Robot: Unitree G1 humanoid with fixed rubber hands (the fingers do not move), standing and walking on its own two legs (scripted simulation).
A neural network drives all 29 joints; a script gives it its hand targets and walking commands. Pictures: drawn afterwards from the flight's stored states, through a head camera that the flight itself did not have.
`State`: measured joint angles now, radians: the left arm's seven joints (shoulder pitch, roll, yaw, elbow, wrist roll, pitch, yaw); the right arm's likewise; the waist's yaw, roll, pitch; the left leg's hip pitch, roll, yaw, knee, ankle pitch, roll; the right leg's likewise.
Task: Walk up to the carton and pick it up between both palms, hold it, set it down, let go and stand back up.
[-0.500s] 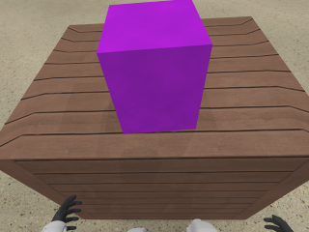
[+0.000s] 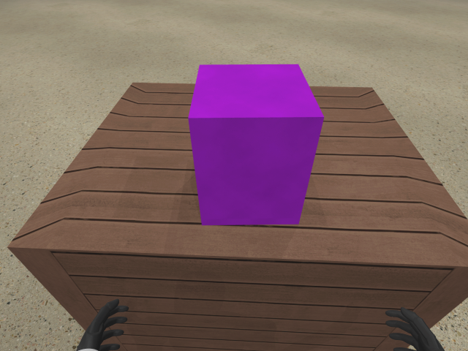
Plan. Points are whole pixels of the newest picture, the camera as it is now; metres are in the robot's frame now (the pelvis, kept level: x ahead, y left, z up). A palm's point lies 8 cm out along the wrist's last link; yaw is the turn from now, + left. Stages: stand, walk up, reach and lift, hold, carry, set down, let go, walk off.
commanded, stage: reach and lift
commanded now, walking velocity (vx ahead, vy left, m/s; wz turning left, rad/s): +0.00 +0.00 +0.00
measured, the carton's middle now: (249, 145) +0.48 +0.02 +0.14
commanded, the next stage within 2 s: none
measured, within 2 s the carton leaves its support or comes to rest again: neither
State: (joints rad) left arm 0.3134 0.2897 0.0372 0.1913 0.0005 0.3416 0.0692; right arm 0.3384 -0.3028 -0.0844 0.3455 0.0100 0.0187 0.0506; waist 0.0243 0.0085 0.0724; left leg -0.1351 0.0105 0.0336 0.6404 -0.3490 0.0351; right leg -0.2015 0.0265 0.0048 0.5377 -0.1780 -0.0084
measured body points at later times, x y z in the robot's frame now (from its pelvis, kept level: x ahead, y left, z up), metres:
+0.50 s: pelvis +0.01 -0.03 +0.01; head -0.03 -0.04 +0.46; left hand +0.20 +0.20 +0.05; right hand +0.22 -0.25 +0.05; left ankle +0.01 +0.09 -0.73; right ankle +0.08 -0.13 -0.73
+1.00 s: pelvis +0.03 -0.02 +0.02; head +0.01 -0.02 +0.46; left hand +0.24 +0.19 +0.10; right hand +0.26 -0.21 +0.11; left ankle +0.01 +0.09 -0.73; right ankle +0.08 -0.13 -0.73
